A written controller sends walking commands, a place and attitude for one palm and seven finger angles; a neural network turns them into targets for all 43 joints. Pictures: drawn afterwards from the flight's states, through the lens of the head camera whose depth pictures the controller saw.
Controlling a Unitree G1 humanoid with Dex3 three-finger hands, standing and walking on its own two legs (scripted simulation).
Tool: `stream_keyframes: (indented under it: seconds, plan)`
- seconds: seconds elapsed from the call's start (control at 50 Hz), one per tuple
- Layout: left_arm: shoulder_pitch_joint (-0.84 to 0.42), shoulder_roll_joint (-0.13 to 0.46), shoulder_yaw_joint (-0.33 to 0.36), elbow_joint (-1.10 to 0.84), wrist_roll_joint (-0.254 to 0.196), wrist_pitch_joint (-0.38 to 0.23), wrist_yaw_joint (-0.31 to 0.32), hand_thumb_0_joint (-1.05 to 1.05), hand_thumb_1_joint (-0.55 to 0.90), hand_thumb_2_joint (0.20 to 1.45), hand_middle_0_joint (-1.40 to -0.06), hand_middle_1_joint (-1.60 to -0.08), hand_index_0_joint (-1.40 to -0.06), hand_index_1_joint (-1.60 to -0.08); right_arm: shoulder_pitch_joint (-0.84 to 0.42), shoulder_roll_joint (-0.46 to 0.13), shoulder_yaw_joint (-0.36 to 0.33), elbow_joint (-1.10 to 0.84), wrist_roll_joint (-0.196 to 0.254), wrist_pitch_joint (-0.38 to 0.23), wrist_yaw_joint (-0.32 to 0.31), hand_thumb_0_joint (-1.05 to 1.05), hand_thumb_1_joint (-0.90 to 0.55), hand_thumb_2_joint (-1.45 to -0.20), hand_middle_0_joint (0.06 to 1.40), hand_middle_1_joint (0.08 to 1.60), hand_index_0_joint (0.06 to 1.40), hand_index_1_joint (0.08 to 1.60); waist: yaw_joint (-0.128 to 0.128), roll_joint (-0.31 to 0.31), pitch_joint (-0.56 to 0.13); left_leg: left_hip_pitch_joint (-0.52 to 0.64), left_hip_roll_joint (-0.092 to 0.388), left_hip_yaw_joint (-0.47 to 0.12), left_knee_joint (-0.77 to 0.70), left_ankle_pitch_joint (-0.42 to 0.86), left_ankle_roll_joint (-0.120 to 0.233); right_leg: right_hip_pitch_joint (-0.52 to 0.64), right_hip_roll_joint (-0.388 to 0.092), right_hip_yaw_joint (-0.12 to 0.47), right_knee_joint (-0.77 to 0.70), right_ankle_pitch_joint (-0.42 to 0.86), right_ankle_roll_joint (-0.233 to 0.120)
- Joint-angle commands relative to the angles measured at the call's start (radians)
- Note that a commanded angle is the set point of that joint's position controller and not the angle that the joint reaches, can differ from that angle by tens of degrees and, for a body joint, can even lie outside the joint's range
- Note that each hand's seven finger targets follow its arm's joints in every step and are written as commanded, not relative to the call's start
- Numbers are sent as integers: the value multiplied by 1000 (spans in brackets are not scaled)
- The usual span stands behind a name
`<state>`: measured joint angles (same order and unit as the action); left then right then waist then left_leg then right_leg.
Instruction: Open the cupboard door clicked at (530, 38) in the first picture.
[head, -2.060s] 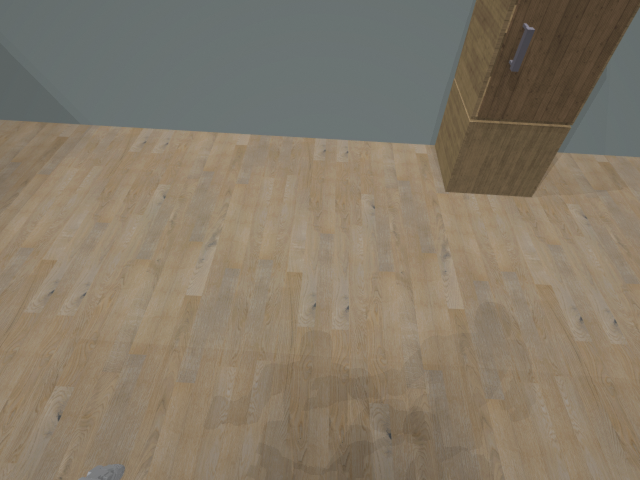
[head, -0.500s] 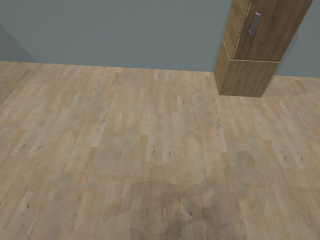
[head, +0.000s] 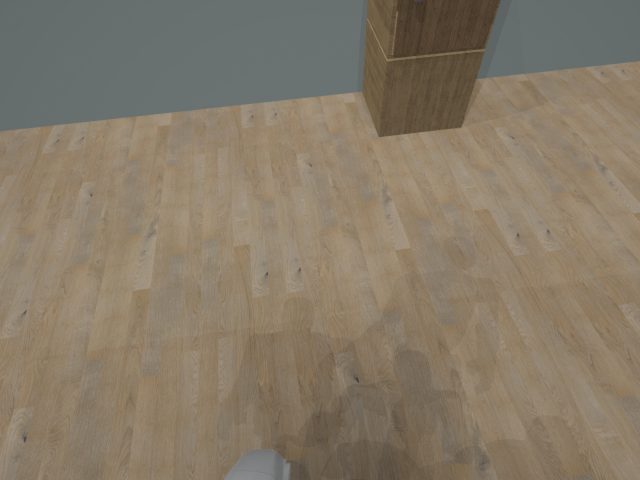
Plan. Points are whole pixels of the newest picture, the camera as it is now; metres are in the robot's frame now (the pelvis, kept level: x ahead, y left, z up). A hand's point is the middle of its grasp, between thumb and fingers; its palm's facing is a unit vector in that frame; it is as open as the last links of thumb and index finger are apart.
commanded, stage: walk to a spot facing it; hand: left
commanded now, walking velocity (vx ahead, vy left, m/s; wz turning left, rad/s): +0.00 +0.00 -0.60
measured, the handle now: out of the picture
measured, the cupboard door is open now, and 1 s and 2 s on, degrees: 0 0 0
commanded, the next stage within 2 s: none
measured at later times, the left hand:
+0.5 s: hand (181, 434) +0.19 +0.23 -0.15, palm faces -0.24 -0.95 -0.21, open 7.4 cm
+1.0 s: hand (329, 319) +0.39 +0.03 -0.16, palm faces -0.53 -0.83 -0.20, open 7.2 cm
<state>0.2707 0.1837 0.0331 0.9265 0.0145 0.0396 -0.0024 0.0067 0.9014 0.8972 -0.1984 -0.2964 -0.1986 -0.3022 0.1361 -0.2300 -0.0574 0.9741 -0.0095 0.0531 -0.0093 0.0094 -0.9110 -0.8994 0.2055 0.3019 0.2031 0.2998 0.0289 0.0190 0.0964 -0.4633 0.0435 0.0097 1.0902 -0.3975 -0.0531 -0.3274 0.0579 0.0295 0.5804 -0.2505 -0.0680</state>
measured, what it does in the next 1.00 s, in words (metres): walks ahead, turning right: left foot, then right foot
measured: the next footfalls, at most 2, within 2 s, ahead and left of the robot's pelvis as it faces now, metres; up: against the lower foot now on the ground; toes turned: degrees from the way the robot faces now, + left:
left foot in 0.30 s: +0.02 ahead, +0.16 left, +0.00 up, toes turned -10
right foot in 0.74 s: +0.20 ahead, -0.19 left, +0.00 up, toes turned -35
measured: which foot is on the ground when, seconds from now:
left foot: up 0.00-0.28, down 0.30-0.72, up 0.74-1.00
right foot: down 0.00-0.28, up 0.30-0.72, down 0.74-1.00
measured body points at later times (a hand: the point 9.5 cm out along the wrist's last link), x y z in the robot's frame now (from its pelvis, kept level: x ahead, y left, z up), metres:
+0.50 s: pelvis +0.04 +0.04 +0.01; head +0.06 +0.06 +0.46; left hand +0.20 +0.28 -0.13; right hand -0.03 -0.21 -0.12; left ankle -0.02 +0.17 -0.73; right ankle +0.03 -0.11 -0.64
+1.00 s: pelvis +0.21 -0.09 +0.00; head +0.23 -0.09 +0.45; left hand +0.41 +0.07 -0.14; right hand +0.10 -0.30 -0.14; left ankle +0.34 +0.02 -0.68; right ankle +0.16 -0.17 -0.73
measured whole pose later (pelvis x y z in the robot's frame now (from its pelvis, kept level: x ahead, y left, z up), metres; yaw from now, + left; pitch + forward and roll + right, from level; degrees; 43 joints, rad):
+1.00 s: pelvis +0.21 -0.09 +0.00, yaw -32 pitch +0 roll -1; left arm 0.19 0.21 0.06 0.99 0.02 -0.03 -0.01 -0.01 0.93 0.90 -0.20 -0.30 -0.20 -0.30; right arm 0.27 -0.17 -0.05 0.98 -0.03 -0.02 0.01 0.01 -0.91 -0.90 0.20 0.30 0.20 0.30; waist -0.05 0.00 0.04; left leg -0.55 0.18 0.08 0.95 -0.27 -0.06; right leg -0.24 0.05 -0.06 0.48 -0.25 -0.06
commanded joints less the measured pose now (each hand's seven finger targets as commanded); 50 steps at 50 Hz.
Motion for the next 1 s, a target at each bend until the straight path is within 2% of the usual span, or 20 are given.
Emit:
stream_keyframes:
  seconds: [0.0,0.04,0.16,0.22,0.24,0.26,0.28,0.3,0.34,0.38,0.58,0.64,0.66,0.68,0.7,0.72,0.74,0.78,0.84,0.98]
  plan:
    - [24,228,67,-68,4,-30,18,0,900,900,-200,-300,-200,-300,-24,-98,-23,-92,-4,-25,-16,0,-900,-900,200,300,200,300,3,-114,-162,-54,10,-33,-26,24,-17,161,-252,372,-256,244,-97]
    - [30,233,72,-66,6,-26,18,0,900,900,-200,-300,-200,-300,-28,-89,-20,-101,-2,-28,-17,0,-900,-900,200,300,200,300,6,-117,-170,-49,4,-26,-92,10,-19,191,-246,376,-249,261,-105]
    - [19,245,82,-63,13,-23,3,0,900,900,-200,-300,-200,-300,-14,-96,-17,-124,-3,-49,-9,0,-900,-900,200,300,200,300,19,-179,-153,69,-26,-2,-355,-57,4,120,-206,475,-342,-193,-111]
    - [-69,243,84,-85,9,-21,-2,0,900,900,-200,-300,-200,-300,144,-98,-19,-89,5,-72,-14,0,-900,-900,200,300,200,300,-59,-174,-166,385,-51,13,-663,30,39,-88,-138,440,-271,-265,-55]
    - [-92,204,76,-105,4,-20,-7,0,900,900,-200,-300,-200,-300,224,-141,-27,-68,3,-82,-26,0,-900,-900,200,300,200,300,-98,-46,-174,601,28,-44,-775,-5,64,-277,-61,349,-154,-325,-2]
    - [-111,130,64,-134,-5,-19,-22,0,900,900,-200,-300,-200,-300,264,-242,-44,-67,-14,-86,-32,0,-900,-900,200,300,200,300,-128,272,-130,667,312,-387,-942,-280,133,-494,67,153,150,-339,53]
    - [-166,154,80,-174,5,-32,-30,0,900,900,-200,-300,-200,-300,226,-284,-46,-89,-11,-87,-34,0,-900,-900,200,300,200,300,-109,221,-30,495,486,-500,-985,-319,214,-518,-25,57,333,-281,86]
    - [-180,175,90,-164,20,-33,-42,0,900,900,-200,-300,-200,-300,178,-233,-33,-101,-18,-92,-23,0,-900,-900,200,300,200,300,-83,125,1,371,427,-464,-995,-312,209,-461,-57,63,436,-189,92]
    - [-122,167,93,-121,24,-22,-59,0,900,900,-200,-300,-200,-300,102,-165,-10,-110,-16,-103,-23,0,-900,-900,200,300,200,300,-24,125,49,291,317,-249,-976,-196,158,-441,-81,27,561,-68,103]
    - [-96,129,79,-106,23,-17,-65,0,900,900,-200,-300,-200,-300,136,-139,0,-100,-15,-117,-24,0,-900,-900,200,300,200,300,-17,115,28,332,251,-101,-937,1,144,-438,-89,-2,621,11,111]
    - [-366,57,29,-153,14,-28,-75,0,900,900,-200,-300,-200,-300,394,-118,4,25,-26,-128,-27,0,-900,-900,200,300,200,300,-114,147,83,527,275,139,-834,610,149,-396,-118,-163,213,20,81]
    - [-252,87,36,-109,14,-43,-65,0,900,900,-200,-300,-200,-300,378,-153,-8,40,-20,-126,-22,0,-900,-900,200,300,200,300,-55,164,-19,535,280,218,-648,1042,128,-137,-30,-227,87,-35,19]
    - [-145,111,45,-72,17,-53,-59,0,900,900,-200,-300,-200,-300,364,-165,-11,37,-14,-124,-21,0,-900,-900,200,300,200,300,-1,152,-84,487,264,243,-502,1090,103,39,-6,-236,30,-3,-1]
    - [29,163,63,-16,20,-67,-52,0,900,900,-200,-300,-200,-300,336,-168,-8,26,-5,-124,-14,0,-900,-900,200,300,200,300,86,120,-178,337,244,265,-282,976,61,330,-12,-220,-38,83,-25]
    - [158,288,91,19,21,-77,-35,0,900,900,-200,-300,-200,-300,358,-100,5,6,14,-125,0,0,-900,-900,200,300,200,300,128,-76,-313,16,167,259,36,367,21,661,-271,95,-66,74,-115]
    - [230,367,103,34,-4,-79,-18,0,900,900,-200,-300,-200,-300,321,-46,9,-44,21,-129,-11,0,-900,-900,200,300,200,300,124,-184,-412,-191,51,150,383,-209,-1,734,-548,560,-167,269,-226]
    - [194,368,107,23,-13,-71,-8,0,900,900,-200,-300,-200,-300,222,-78,4,-58,16,-131,-13,0,-900,-900,200,300,200,300,133,-123,-385,-207,96,13,400,-122,24,605,-505,511,-232,168,-228]
    - [14,257,73,-8,-9,-74,1,0,900,900,-200,-300,-200,-300,176,-72,-3,-47,-6,-118,-7,0,-900,-900,200,300,200,300,38,-32,-147,-193,166,-1,314,16,20,274,-425,337,-290,39,-174]
    - [-107,184,55,-16,11,-87,6,0,900,900,-200,-300,-200,-300,301,-17,-1,8,-21,-77,1,0,-900,-900,200,300,200,300,-76,-79,-104,-21,162,42,100,55,1,-1,-311,122,-335,19,-117]
    - [-43,174,57,24,10,-99,-3,0,900,900,-200,-300,-200,-300,163,-3,-5,-43,-21,-90,28,0,-900,-900,200,300,200,300,-42,-140,-48,3,105,94,-291,168,-8,11,-249,119,-355,-98,-106]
